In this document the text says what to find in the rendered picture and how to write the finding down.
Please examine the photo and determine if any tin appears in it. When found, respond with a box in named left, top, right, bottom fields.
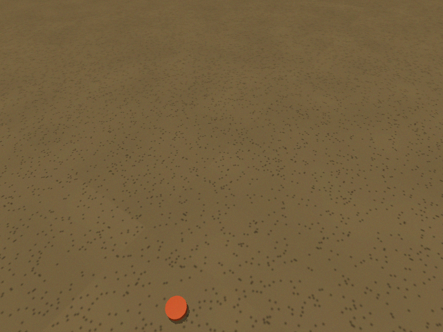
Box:
left=165, top=295, right=188, bottom=321

